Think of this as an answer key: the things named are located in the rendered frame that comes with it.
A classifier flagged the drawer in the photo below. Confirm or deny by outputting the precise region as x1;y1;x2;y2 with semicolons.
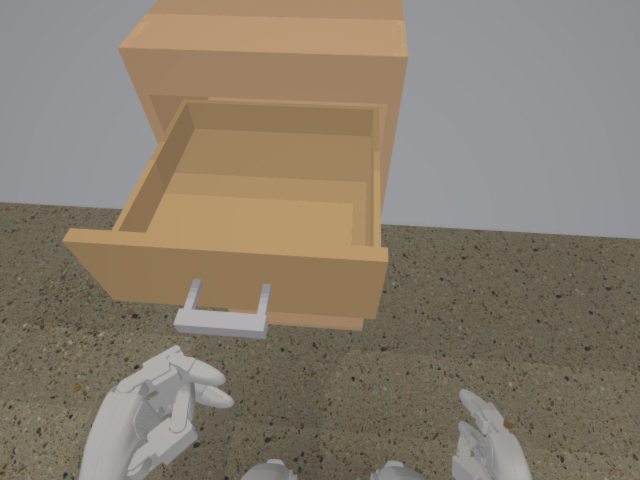
62;99;388;319

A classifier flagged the robot right hand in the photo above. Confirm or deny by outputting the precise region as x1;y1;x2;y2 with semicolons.
452;389;532;480

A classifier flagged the handle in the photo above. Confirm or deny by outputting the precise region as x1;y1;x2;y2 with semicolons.
173;279;272;339

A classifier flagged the cabinet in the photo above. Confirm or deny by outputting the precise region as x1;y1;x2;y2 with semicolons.
117;0;408;331

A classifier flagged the robot left hand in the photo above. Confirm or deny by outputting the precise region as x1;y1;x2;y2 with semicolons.
78;345;234;480

